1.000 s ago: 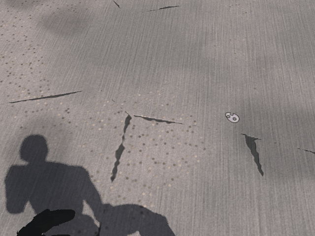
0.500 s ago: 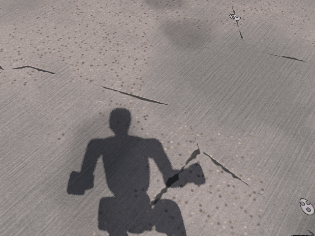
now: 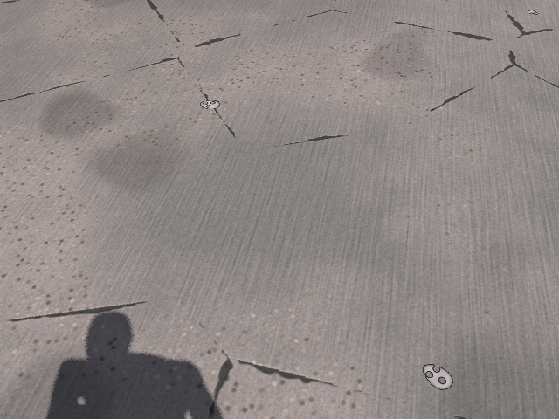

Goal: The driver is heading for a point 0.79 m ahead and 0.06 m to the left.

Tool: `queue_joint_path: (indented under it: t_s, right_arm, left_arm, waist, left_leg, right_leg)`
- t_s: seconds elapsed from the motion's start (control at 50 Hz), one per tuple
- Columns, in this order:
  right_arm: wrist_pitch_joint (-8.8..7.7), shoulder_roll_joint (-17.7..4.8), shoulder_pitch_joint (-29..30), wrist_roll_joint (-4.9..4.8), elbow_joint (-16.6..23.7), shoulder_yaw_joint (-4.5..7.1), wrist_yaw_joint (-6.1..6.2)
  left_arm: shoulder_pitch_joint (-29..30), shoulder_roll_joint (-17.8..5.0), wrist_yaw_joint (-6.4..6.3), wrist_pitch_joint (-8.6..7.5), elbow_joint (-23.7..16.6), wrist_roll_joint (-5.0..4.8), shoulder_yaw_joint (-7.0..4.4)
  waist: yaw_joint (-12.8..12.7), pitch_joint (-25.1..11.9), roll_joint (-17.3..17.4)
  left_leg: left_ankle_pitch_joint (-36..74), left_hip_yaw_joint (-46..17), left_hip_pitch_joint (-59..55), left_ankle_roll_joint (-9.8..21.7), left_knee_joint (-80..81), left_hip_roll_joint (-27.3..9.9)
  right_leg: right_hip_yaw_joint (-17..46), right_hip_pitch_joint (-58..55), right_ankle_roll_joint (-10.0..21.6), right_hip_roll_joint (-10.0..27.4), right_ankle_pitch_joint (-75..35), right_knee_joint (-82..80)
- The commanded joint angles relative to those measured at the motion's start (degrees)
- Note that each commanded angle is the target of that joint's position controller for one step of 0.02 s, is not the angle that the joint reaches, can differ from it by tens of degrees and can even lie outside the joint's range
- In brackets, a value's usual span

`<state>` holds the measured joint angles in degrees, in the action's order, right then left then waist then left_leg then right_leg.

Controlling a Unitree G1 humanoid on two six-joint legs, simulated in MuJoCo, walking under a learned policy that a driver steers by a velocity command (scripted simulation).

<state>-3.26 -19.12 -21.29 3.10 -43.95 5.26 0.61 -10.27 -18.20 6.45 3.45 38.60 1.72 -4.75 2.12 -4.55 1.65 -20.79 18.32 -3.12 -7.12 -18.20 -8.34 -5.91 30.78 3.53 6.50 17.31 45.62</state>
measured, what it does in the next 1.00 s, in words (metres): walks ahead: right foot, then left foot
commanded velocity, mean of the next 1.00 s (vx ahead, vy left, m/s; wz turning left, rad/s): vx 0.89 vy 0.00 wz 0.19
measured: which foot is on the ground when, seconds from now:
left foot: down 0.00-0.06, up 0.08-0.50, down 0.52-0.92, up 0.94-1.00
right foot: up 0.00-0.02, down 0.04-0.52, up 0.54-0.90, down 0.92-1.00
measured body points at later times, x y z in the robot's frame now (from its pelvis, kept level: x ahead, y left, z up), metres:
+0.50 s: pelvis +0.38 -0.13 -0.03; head +0.41 -0.13 +0.42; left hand +0.39 +0.16 -0.16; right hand +0.53 -0.39 -0.13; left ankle +0.56 -0.12 -0.72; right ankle +0.08 -0.11 -0.70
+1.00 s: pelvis +0.86 -0.20 -0.01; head +0.92 -0.18 +0.43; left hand +1.06 +0.06 -0.09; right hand +0.91 -0.49 -0.13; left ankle +0.62 -0.11 -0.61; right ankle +1.00 -0.30 -0.73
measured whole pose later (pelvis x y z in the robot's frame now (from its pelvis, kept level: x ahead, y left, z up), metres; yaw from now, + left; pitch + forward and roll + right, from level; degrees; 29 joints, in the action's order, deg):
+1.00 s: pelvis +0.86 -0.20 -0.01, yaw +13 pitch +3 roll -2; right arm -3.1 -17.8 -22.1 -1.6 -49.3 3.1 0.4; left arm -0.6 -14.4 0.0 -6.9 35.5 1.9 1.0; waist 4.5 5.3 0.8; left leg -28.1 -12.3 12.0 0.2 -71.4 7.8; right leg -1.9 28.9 -0.6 0.0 5.3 31.4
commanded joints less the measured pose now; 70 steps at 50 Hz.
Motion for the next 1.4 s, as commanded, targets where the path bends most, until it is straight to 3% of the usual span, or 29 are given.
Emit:
queue_joint_path:
  t_s: [0.02,0.04,0.06,0.08,0.14,0.22,0.38,0.48,0.5,0.52,0.54,0.56,0.6,0.68,0.78,0.84,0.88,0.92,0.94,0.96,0.98,1.02,1.08,1.18,1.28,1.32,1.34,1.36,1.4]
  right_arm:
    - [0.37,-9.3,6.2,-0.67,3.7,2.18,-0.7]
    - [0.83,-8.1,5.8,-0.77,3.5,1.68,-1.2]
    - [0.44,-1.6,8.4,-0.59,7.1,-0.5,-1.69]
    - [-0.85,0.4,14.9,0.18,12.9,-1.34,-2.3]
    - [-2.3,-3.6,14.1,1.0,10.2,-1.46,-2.29]
    - [0.99,-2.6,9.5,0.47,6.9,-2.18,-3.29]
    - [0.43,1.6,24.2,-2.55,9.7,-4.79,-4.51]
    - [1.1,-5.4,0.8,-2.78,0.9,-2.44,-3.48]
    - [1.17,-7.9,-10.7,-2.66,-2.5,-1.09,-2.69]
    - [1.46,-10.1,-20.8,-2.4,-5.5,0.61,-1.83]
    - [1.97,-11.8,-11.9,-1.26,-5.4,0.6,-1.31]
    - [1.9,-10.0,-6.5,-2.52,-2.7,0.87,-1.65]
    - [1.45,-4.8,-3.6,-2.64,-3.3,0.05,-1.38]
    - [-1.28,-5.3,-0.2,-2.86,-3.0,-0.76,-1.27]
    - [-2.16,-6.2,-5.6,-4.22,-3.8,0.45,-1.66]
    - [-1.37,-7.1,-9.7,-3.83,-5.7,1.03,-1.07]
    - [-1.43,-8.2,-11.0,-3.29,-6.9,1.19,-0.03]
    - [-2.03,-8.5,-3.8,-3.92,-4.6,1.4,0.17]
    - [-1.5,6.4,-6.4,-1.31,-2.6,-3.1,0.01]
    - [-1.64,2.1,-13.7,-5.12,-1.5,-3.53,-0.63]
    - [-0.52,-4.6,-7.7,-6.06,-0.7,-1.94,-0.14]
    - [0.9,-5.1,4.2,-4.99,2.4,-1.57,0.54]
    - [1.62,0.2,2.2,-4.62,4.6,-2.61,0.06]
    - [0.93,1.7,7.0,-3.64,5.5,-3.73,-1.38]
    - [1.18,-3.1,11.2,-1.91,6.2,-1.94,-1.37]
    - [1.31,-9.1,10.6,-0.96,7.4,-0.54,-0.22]
    - [1.82,-5.4,10.2,0.12,7.5,-1.94,-0.03]
    - [1.96,-1.2,10.3,-1.29,6.9,-3.01,-0.66]
    - [2.09,-2.0,13.4,-2.48,6.1,-2.77,-1.29]
  left_arm:
    - [-2.2,-4.5,-1.36,-1.61,-2.2,-0.34,-0.89]
    - [-16.2,-6.5,-2.76,-2.45,3.3,-0.45,-2.32]
    - [-23.4,-14.2,-3.87,-2.85,5.1,-0.44,-3.86]
    - [-19.4,-17.9,-4.39,-3.24,2.0,-1.6,-3.85]
    - [-15.0,-13.0,-5.5,-3.88,1.5,-0.62,-2.67]
    - [-10.0,-6.4,-5.79,-6.85,1.1,-1.25,0.02]
    - [-18.2,-5.0,-5.98,-9.98,7.4,-1.05,1.58]
    - [-13.3,-10.9,-8.97,-8.5,6.9,1.28,0.09]
    - [-9.7,-11.8,-9.24,-7.56,6.4,1.96,-0.36]
    - [-4.1,-9.9,-8.89,-7.73,5.0,1.29,-0.03]
    - [-8.9,1.9,-6.93,-8.66,0.6,0.31,2.98]
    - [-6.3,-1.1,-6.87,-10.03,-1.1,0.67,3.83]
    - [-1.8,-4.7,-6.1,-11.35,-1.8,1.33,3.99]
    - [1.2,-1.9,-5.85,-7.16,-4.9,3.38,5.89]
    - [15.7,0.8,-4.76,-7.56,-9.9,0.53,7.21]
    - [16.9,0.2,-5.45,-8.3,-10.0,0.92,6.86]
    - [10.3,-2.6,-6.79,-9.4,-8.3,1.48,5.48]
    - [-8.7,-8.0,-8.0,-10.77,-2.6,1.82,3.16]
    - [-14.5,-9.9,-8.1,-11.87,-2.3,-0.74,1.91]
    - [-16.4,-9.9,-6.48,-11.5,-1.0,-0.75,1.64]
    - [-11.3,-7.0,-6.56,-10.59,-3.9,-0.02,1.06]
    - [-5.2,-2.1,-6.54,-10.08,-2.1,-1.24,2.3]
    - [-1.4,-3.1,-6.22,-9.98,0.7,-1.57,1.77]
    - [2.0,-6.9,-6.59,-9.43,3.2,-2.78,0.18]
    - [0.2,-7.1,-6.55,-9.11,6.3,-3.46,0.23]
    - [-6.1,-4.0,-6.36,-9.14,7.2,-1.05,1.45]
    - [-12.0,-0.6,-6.24,-8.37,8.0,-1.41,2.95]
    - [-9.9,-3.8,-6.22,-6.96,8.3,-2.08,2.38]
    - [-6.9,-5.2,-6.96,-4.84,8.0,-2.34,1.62]
  waist:
    - [-6.2,7.3,3.5]
    - [-12.6,0.0,-4.7]
    - [-14.3,-0.3,-20.8]
    - [-11.8,-0.6,-26.7]
    - [-7.0,4.2,-3.5]
    - [-1.9,6.3,-5.0]
    - [-5.2,12.6,-4.7]
    - [6.5,-2.1,-9.6]
    - [12.8,-3.3,-9.6]
    - [18.5,-3.9,-1.7]
    - [3.9,-2.9,15.9]
    - [5.0,-6.0,8.2]
    - [0.6,4.7,-6.2]
    - [-5.7,12.5,-4.7]
    - [2.2,11.7,-1.5]
    - [5.2,8.6,-0.7]
    - [2.6,2.5,2.7]
    - [-8.3,-6.0,3.3]
    - [-8.2,-18.1,-15.6]
    - [-7.3,-31.6,-22.4]
    - [-8.9,-28.7,-13.1]
    - [-7.5,-11.0,-1.4]
    - [-1.2,0.4,-6.0]
    - [-0.3,-2.7,-8.0]
    - [0.3,-0.6,-6.0]
    - [-1.6,-3.4,4.6]
    - [-2.5,-10.7,12.9]
    - [-1.1,-10.8,9.7]
    - [-2.1,-6.6,4.7]
  left_leg:
    - [8.2,-2.8,10.0,10.9,-3.9,-10.9]
    - [27.3,1.4,15.0,10.3,-27.7,-6.5]
    - [9.5,-0.2,36.0,7.1,-50.8,-1.2]
    - [-10.7,-14.1,56.2,4.9,-61.5,9.2]
    - [3.3,-20.7,55.5,6.6,-58.4,0.9]
    - [12.6,-18.0,46.3,5.3,-48.8,-0.3]
    - [26.7,-10.5,42.7,12.3,-20.6,5.8]
    - [17.3,-7.1,16.0,16.6,-22.2,18.2]
    - [13.7,-9.7,6.5,19.0,-19.2,17.1]
    - [9.2,-19.6,-5.5,23.1,-17.1,11.7]
    - [1.3,-53.2,-18.2,34.0,-12.5,-2.4]
    - [-8.6,-69.2,-15.1,35.2,0.6,-5.3]
    - [-9.6,-60.6,3.2,30.2,6.8,-3.3]
    - [2.0,-45.0,28.3,27.6,10.8,6.1]
    - [28.6,-38.8,27.6,21.2,11.0,10.4]
    - [49.6,-36.8,11.5,18.0,2.9,9.9]
    - [64.1,-37.7,4.4,13.9,-9.6,9.3]
    - [52.0,-36.1,11.1,11.0,-32.2,11.3]
    - [-11.5,-32.6,30.2,7.3,-55.8,18.0]
    - [-15.9,-35.3,40.6,5.6,-71.9,17.1]
    - [-11.0,-33.6,41.6,4.4,-72.2,12.2]
    - [-8.5,-26.9,45.8,3.4,-64.7,8.2]
    - [-8.5,-25.4,39.9,3.8,-54.3,5.5]
    - [17.2,-21.2,22.0,5.4,-22.5,7.0]
    - [25.4,-20.9,14.5,10.0,-10.9,8.5]
    - [60.3,-30.3,4.5,15.4,-10.8,-2.0]
    - [64.7,-41.9,-1.5,25.3,-9.4,-11.9]
    - [56.4,-43.7,0.4,26.3,-7.9,-10.8]
    - [41.2,-41.0,5.5,22.8,-5.8,-7.6]
  right_leg:
    - [-7.4,-11.3,4.6,-6.5,3.9,-5.7]
    - [-6.5,-27.4,6.1,-11.9,6.7,-8.0]
    - [16.8,-38.1,9.5,-0.4,22.8,-18.7]
    - [48.4,-42.1,14.2,6.5,31.3,-33.9]
    - [35.9,-34.2,11.1,6.6,12.1,-31.2]
    - [23.8,-23.0,9.0,0.1,2.9,-36.9]
    - [4.2,-31.7,1.6,0.7,-45.4,-44.0]
    - [-0.9,-39.1,-3.2,4.1,-97.9,-13.7]
    - [-0.8,-33.6,-3.8,3.9,-95.9,4.7]
    - [-1.6,-18.9,-3.6,-3.8,-61.0,33.7]
    - [5.1,14.4,-6.0,-15.3,11.4,54.2]
    - [13.8,17.4,-3.5,-12.6,6.6,52.4]
    - [14.3,12.7,-1.6,-6.2,-1.3,40.2]
    - [9.7,4.7,-5.4,-1.2,0.3,22.9]
    - [4.0,-6.4,-6.3,-3.5,-25.3,-5.4]
    - [2.3,-6.0,-4.3,-7.4,-26.1,-15.3]
    - [3.2,-14.8,-2.8,-11.0,-25.1,-19.9]
    - [8.6,-35.5,-0.4,-2.7,-35.5,-21.3]
    - [23.9,-60.8,6.4,14.5,-73.0,-8.3]
    - [44.1,-70.5,16.3,25.5,-63.7,-11.1]
    - [39.4,-64.8,14.5,20.5,-52.0,-14.9]
    - [25.5,-47.5,10.5,13.0,-49.3,-19.1]
    - [18.8,-26.8,11.4,10.3,-50.3,-27.3]
    - [6.4,-16.2,8.1,4.9,-45.4,-30.0]
    - [6.3,-16.8,3.5,4.0,-30.3,-21.9]
    - [1.4,-10.9,-2.3,-3.5,-9.4,-7.3]
    - [4.6,-6.0,-5.3,-5.5,16.0,3.5]
    - [8.4,-4.6,-6.5,-4.4,22.7,7.9]
    - [9.5,-2.3,-7.3,-2.8,20.6,9.5]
